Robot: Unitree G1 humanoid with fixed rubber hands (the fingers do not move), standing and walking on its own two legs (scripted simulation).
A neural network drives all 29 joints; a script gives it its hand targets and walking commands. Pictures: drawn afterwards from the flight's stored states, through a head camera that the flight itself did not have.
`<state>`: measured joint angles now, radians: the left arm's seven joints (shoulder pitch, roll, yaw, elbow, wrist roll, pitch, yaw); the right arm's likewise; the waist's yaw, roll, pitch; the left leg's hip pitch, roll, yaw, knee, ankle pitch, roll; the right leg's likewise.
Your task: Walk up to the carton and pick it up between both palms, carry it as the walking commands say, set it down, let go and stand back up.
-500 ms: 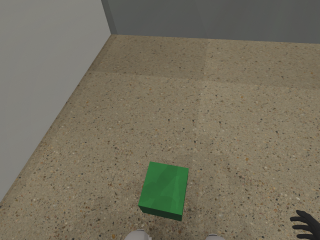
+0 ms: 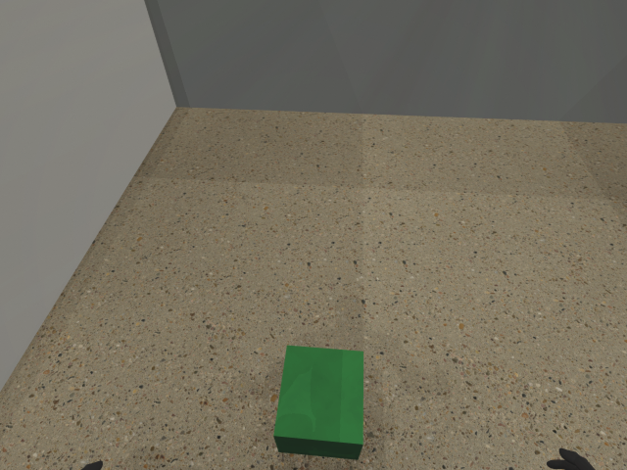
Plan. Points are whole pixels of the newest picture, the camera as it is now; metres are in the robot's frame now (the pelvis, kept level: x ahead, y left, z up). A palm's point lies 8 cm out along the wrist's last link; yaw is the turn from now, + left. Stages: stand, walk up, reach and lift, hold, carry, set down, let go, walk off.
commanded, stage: walk up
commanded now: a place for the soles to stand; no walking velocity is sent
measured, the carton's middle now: (321, 401) +0.44 +0.00 -0.67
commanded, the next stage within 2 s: reach and lift in 1.42 s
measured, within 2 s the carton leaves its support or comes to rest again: neither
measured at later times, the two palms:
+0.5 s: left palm out of the picture +0.13 +0.34 -0.07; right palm out of the picture +0.11 -0.34 -0.08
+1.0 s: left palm out of the picture +0.12 +0.35 -0.09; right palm out of the picture +0.09 -0.30 -0.08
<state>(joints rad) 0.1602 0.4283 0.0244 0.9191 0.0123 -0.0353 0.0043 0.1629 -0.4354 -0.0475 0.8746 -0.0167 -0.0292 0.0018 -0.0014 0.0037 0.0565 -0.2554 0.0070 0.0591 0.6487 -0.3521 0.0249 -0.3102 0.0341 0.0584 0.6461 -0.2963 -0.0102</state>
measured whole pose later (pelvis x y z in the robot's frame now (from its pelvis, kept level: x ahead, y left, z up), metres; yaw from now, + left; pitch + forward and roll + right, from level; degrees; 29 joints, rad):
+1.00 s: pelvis -0.01 +0.04 +0.01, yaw -7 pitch -2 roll +0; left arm 0.10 0.43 0.01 1.02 0.01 -0.03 0.01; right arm 0.04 -0.41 -0.05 0.96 -0.01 0.02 0.02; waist 0.01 -0.01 0.08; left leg -0.18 0.00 0.02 0.51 -0.30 0.00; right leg -0.28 0.00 0.14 0.50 -0.19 0.05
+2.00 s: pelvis -0.01 +0.01 -0.03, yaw -1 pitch +15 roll +0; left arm -0.24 0.37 0.19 0.70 0.05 0.13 -0.10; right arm -0.15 -0.24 -0.13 0.58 0.03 0.18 -0.03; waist -0.03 0.00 0.06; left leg -0.73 0.00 -0.09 0.88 -0.41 -0.04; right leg -0.78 -0.01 0.02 0.84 -0.33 0.03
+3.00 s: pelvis -0.05 +0.02 -0.11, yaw -1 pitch +48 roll +0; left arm -1.04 0.29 0.34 0.87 0.04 0.10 -0.07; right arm -0.98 -0.20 -0.35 0.77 -0.04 0.12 -0.02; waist -0.01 0.00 -0.09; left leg -1.58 -0.02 -0.06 1.13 -0.38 -0.04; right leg -1.63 -0.01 0.05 1.08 -0.28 0.04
